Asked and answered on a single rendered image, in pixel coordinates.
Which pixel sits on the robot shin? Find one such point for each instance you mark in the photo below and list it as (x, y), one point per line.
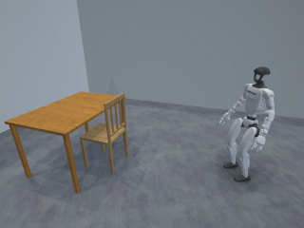
(232, 154)
(244, 164)

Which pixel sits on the robot right forearm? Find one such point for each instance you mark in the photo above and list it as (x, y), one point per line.
(235, 107)

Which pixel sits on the robot left hand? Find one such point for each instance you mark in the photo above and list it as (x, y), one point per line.
(259, 140)

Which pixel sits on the robot left shin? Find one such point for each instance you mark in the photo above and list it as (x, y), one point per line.
(244, 164)

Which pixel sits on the chair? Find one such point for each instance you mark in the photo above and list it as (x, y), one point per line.
(105, 133)

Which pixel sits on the robot right upper arm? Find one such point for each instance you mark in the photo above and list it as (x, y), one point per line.
(243, 99)

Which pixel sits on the robot right hand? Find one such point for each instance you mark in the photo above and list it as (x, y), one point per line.
(225, 117)

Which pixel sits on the robot left upper arm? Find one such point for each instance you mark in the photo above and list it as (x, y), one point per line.
(268, 95)

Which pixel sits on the robot right shin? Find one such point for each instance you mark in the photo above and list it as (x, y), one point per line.
(232, 154)

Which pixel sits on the table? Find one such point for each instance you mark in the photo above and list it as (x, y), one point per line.
(61, 118)

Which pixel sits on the robot left forearm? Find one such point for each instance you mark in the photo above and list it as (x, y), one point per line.
(266, 124)

